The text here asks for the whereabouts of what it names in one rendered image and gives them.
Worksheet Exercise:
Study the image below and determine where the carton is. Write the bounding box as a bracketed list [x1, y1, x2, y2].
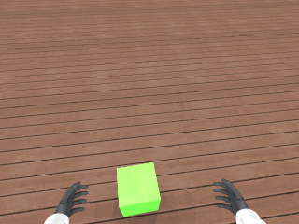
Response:
[117, 162, 161, 217]

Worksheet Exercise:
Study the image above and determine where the left robot hand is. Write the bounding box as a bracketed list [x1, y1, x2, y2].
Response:
[54, 181, 89, 217]

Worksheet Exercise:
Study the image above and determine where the robot right forearm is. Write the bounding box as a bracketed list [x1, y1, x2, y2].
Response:
[235, 208, 266, 224]

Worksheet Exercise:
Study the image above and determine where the robot left forearm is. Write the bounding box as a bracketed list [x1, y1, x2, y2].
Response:
[44, 213, 69, 224]

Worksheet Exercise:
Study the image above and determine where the right robot hand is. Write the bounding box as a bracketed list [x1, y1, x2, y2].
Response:
[213, 179, 249, 217]

